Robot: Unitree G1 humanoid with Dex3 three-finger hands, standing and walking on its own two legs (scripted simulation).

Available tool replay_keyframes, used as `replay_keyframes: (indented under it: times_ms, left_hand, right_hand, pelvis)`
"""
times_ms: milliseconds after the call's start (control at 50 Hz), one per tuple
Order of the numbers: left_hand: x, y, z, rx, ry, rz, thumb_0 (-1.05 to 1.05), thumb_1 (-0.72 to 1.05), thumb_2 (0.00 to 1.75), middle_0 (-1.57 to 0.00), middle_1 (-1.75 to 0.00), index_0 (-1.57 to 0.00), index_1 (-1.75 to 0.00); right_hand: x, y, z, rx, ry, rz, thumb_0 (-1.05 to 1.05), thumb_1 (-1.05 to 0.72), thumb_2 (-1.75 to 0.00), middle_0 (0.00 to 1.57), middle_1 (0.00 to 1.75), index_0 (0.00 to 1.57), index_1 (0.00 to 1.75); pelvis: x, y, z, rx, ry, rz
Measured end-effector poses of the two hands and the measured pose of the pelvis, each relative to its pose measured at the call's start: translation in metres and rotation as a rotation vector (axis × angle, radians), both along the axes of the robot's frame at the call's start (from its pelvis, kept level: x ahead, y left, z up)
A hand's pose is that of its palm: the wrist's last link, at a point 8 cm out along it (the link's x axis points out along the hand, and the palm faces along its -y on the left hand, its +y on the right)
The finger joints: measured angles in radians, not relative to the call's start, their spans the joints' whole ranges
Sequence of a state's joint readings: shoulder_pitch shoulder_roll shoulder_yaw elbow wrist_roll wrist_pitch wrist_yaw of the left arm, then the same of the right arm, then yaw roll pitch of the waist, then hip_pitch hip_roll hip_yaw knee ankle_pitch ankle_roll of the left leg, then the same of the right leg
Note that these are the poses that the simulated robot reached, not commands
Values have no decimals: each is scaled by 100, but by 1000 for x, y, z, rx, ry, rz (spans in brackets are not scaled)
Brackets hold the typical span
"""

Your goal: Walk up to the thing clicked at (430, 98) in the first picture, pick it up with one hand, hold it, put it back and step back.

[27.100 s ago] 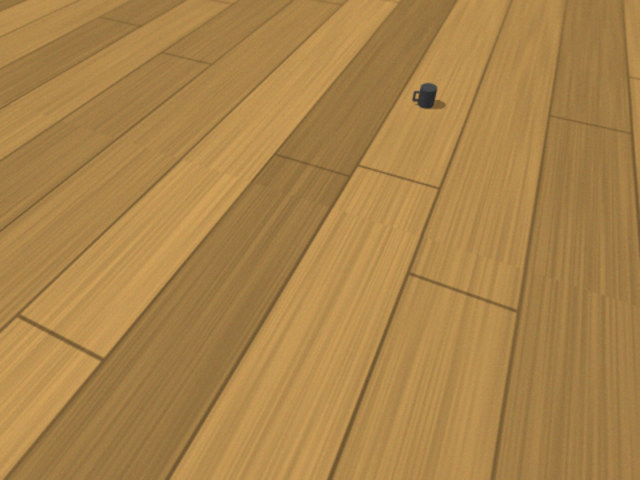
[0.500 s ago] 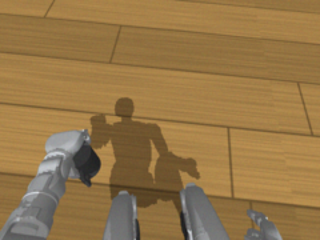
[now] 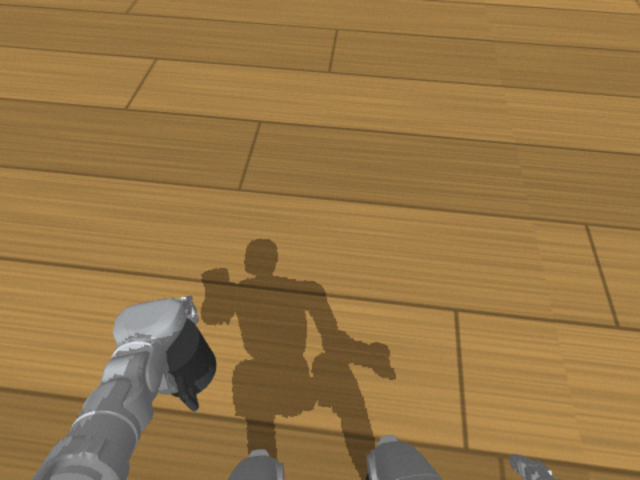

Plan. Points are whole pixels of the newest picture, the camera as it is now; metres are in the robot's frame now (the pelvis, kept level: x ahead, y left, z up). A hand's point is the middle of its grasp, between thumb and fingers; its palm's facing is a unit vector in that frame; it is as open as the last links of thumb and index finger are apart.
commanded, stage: lift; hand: left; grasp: from above
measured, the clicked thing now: (181, 367) +0.30 +0.21 -0.15
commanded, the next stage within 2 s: hold in 0.08 s
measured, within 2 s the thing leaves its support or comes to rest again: neither
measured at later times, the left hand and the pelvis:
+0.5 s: hand (147, 342) +0.31 +0.23 -0.05, palm faces -0.49 -0.07 -0.87, open 11.3 cm; pelvis +0.02 +0.00 +0.03, yaw +0 degrees
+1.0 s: hand (143, 350) +0.29 +0.22 -0.03, palm faces -0.48 -0.07 -0.87, open 11.2 cm; pelvis +0.01 +0.00 +0.04, yaw +0 degrees
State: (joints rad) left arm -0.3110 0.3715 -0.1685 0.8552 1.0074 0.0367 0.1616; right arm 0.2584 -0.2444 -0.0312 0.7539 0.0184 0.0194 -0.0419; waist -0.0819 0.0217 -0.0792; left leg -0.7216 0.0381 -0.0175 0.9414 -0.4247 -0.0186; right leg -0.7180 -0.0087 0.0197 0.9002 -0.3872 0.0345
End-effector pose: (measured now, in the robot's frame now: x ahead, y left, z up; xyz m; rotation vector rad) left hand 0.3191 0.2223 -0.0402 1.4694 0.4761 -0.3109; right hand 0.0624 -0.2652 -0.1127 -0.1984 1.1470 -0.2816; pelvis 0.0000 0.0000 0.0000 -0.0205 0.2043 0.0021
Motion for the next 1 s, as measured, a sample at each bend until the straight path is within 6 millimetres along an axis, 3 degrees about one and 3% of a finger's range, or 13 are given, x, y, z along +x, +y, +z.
replay_keyframes:
  times_ms: [440,1000]
  left_hand:
    - [0,6,43,6,4,-18,-1,-20,70,-59,-81,-55,-75]
    - [-20,1,69,2,-2,-37,-1,-19,68,-60,-80,-55,-74]
  right_hand:
    - [42,1,33,17,-90,13,1,-90,-90,20,30,20,30]
    - [53,1,48,31,-173,40,1,-91,-90,20,30,20,30]
  pelvis:
    - [19,2,29,8,-87,-3]
    - [8,-1,40,14,-157,-8]
